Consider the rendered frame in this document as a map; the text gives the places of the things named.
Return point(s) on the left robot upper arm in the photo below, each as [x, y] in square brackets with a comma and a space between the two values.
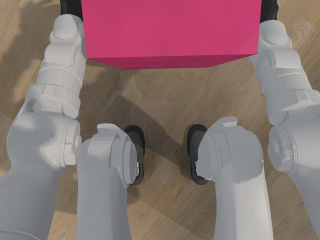
[41, 146]

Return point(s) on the robot right forearm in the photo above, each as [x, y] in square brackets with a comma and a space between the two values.
[282, 79]

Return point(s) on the robot right thigh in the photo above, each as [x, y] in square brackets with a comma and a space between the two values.
[242, 201]

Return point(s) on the robot right hand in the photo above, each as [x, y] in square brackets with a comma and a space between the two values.
[269, 10]

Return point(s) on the robot left hand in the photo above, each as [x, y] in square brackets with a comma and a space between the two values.
[72, 7]

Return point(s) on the carton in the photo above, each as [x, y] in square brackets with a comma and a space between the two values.
[163, 34]

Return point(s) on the robot left forearm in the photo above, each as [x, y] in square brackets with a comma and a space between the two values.
[60, 78]

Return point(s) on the robot left shin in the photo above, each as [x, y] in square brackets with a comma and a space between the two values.
[103, 128]

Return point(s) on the right robot upper arm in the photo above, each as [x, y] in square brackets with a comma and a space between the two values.
[294, 148]

